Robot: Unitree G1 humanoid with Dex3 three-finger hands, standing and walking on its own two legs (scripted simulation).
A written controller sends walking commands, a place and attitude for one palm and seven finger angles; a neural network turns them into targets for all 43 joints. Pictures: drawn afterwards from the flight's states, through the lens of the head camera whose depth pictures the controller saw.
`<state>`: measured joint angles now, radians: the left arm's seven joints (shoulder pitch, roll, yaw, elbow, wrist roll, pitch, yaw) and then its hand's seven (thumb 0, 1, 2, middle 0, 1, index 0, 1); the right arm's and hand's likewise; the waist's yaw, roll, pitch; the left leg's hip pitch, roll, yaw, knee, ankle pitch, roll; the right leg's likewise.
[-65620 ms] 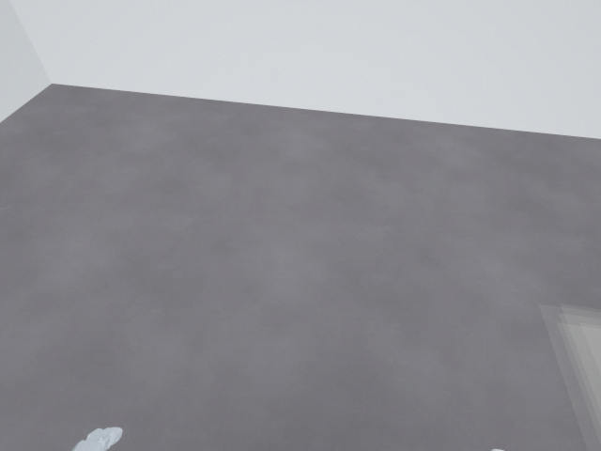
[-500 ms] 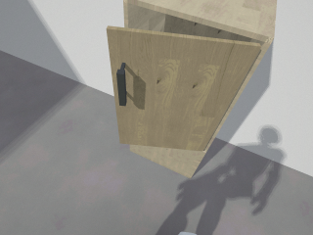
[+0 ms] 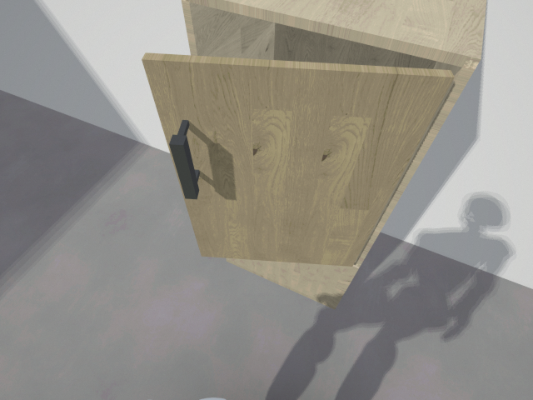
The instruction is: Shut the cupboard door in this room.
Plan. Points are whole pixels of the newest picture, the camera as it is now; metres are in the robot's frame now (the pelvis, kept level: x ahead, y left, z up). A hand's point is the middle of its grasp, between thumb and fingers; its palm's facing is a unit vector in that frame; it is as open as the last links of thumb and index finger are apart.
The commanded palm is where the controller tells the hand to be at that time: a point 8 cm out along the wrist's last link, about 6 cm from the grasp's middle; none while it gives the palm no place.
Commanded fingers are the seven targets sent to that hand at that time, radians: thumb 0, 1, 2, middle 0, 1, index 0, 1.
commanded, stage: come to a stop and stand still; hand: left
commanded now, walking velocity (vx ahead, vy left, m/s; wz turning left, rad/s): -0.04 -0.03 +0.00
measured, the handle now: (188, 161) +0.48 +0.17 +0.06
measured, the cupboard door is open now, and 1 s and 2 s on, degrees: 21 21 21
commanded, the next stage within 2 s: look again from close up in 1.50 s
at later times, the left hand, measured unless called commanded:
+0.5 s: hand out of the picture +0.00 +0.18 -0.17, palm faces +0.00 -0.97 -0.23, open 7.4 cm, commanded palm none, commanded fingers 0.00 0.90 0.90 -0.20 -0.30 -0.20 -0.30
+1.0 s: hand out of the picture -0.02 +0.13 -0.17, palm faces +0.02 -0.99 -0.16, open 7.4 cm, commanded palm none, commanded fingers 0.00 0.90 0.90 -0.20 -0.30 -0.20 -0.30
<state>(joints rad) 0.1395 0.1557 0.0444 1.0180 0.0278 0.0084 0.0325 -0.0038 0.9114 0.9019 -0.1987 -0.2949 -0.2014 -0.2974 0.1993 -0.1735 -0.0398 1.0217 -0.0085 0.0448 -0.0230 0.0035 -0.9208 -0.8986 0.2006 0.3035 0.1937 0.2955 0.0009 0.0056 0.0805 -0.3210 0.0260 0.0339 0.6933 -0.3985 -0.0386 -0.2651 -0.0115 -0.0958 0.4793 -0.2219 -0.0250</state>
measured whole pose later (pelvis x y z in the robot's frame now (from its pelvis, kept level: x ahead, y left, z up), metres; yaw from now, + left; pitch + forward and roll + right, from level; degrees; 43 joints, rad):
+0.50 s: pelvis -0.02 -0.01 +0.00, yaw -1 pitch +0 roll +0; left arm 0.25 0.20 0.04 1.07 0.02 0.03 0.01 0.00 0.91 0.90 -0.19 -0.29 -0.20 -0.30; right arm 0.20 -0.18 -0.03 1.05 -0.01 0.04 -0.02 0.00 -0.91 -0.90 0.20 0.30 0.20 0.30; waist -0.01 0.00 0.04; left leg -0.27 0.04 0.06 0.50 -0.22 -0.01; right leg -0.15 -0.01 0.00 0.46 -0.32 0.01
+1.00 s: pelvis -0.01 -0.03 +0.01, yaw -1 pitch -1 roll +0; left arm 0.28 0.13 0.01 1.14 0.01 0.00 0.03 0.00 0.91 0.90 -0.20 -0.29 -0.20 -0.30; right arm 0.30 -0.13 0.00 1.16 -0.01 0.01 -0.03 0.00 -0.91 -0.90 0.20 0.30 0.19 0.30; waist -0.01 -0.01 0.05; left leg -0.19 0.07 0.04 0.40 -0.19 -0.05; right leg -0.07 0.02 -0.02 0.37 -0.29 -0.02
